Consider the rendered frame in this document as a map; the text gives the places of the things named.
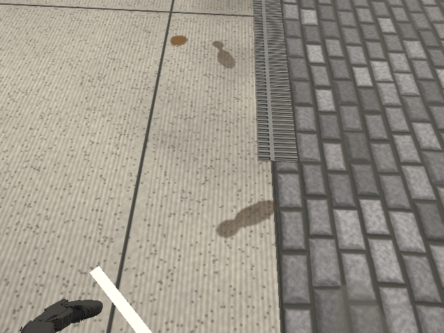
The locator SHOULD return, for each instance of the robot left hand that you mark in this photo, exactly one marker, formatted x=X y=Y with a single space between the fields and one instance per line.
x=61 y=314

